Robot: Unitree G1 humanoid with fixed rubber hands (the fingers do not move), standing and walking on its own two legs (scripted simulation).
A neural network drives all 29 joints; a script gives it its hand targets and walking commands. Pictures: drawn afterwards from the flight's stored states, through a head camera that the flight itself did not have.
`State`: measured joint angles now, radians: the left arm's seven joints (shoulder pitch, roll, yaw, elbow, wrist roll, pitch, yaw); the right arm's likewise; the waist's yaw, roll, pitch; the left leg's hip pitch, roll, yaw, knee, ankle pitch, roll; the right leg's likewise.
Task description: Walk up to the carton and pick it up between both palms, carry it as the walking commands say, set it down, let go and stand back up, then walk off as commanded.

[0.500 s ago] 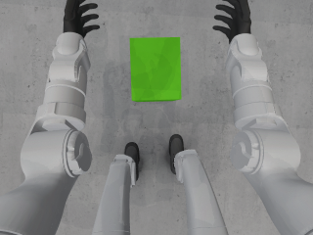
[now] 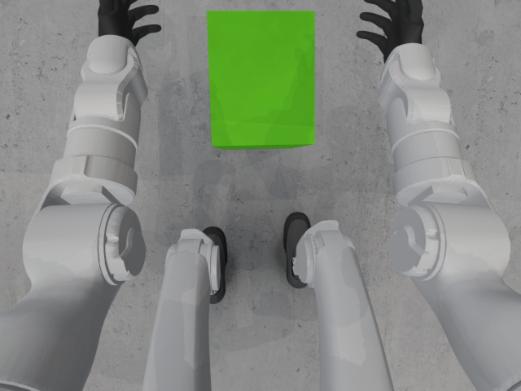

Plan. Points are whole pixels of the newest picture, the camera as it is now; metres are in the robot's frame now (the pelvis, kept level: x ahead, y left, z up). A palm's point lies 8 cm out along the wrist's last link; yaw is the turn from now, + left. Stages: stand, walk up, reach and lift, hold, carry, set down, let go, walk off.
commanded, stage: reach and lift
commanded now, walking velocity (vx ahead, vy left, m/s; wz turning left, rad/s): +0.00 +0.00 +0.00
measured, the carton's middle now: (259, 95) +0.52 -0.02 -0.42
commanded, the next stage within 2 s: none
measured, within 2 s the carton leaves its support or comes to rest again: neither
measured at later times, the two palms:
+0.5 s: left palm (160, 70) +0.54 +0.15 -0.28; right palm (357, 73) +0.53 -0.19 -0.28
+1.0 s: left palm (175, 86) +0.54 +0.15 -0.38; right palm (338, 89) +0.52 -0.19 -0.39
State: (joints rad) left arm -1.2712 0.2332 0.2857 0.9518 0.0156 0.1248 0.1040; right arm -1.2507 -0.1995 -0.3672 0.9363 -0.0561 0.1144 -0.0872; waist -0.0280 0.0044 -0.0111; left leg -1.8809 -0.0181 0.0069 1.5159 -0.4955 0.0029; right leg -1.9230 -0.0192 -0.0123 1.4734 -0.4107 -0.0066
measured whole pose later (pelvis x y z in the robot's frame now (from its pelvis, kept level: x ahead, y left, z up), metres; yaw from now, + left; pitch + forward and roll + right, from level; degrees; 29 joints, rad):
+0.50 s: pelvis -0.02 +0.00 -0.13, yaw +0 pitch +43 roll +1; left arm -1.46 0.32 0.11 1.10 -0.16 0.11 0.14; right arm -1.44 -0.30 -0.19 1.10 0.13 0.10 -0.14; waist -0.03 0.00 0.20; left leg -2.15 -0.02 0.01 2.01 -0.62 0.00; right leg -2.21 -0.02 -0.01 1.97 -0.51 -0.02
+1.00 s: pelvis -0.03 +0.00 -0.20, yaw +0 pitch +34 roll +0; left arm -1.61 0.37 -0.01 1.17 -0.28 0.07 0.14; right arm -1.60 -0.38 -0.08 1.21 0.26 0.04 -0.13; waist -0.02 0.01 0.50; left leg -2.24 -0.03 0.01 2.27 -0.63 0.00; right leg -2.29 -0.04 -0.02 2.21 -0.52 -0.01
